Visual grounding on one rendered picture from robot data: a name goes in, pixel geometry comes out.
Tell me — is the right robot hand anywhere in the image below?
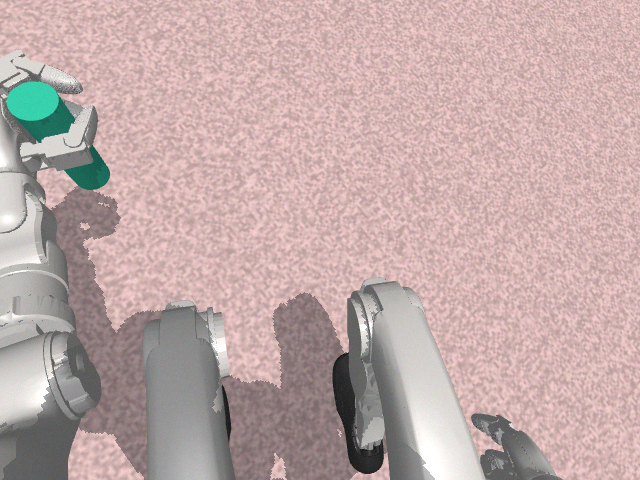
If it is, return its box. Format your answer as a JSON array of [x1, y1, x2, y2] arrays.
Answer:
[[471, 413, 557, 480]]

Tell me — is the can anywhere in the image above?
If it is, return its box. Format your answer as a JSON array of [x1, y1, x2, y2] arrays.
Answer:
[[7, 81, 110, 190]]

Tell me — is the right robot foot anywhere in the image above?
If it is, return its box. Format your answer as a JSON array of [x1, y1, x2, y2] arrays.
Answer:
[[332, 353, 384, 474]]

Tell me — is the left robot arm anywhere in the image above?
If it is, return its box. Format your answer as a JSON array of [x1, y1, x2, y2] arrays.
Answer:
[[0, 171, 101, 480]]

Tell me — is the left robot hand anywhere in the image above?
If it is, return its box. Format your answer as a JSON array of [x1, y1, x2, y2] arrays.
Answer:
[[0, 50, 98, 180]]

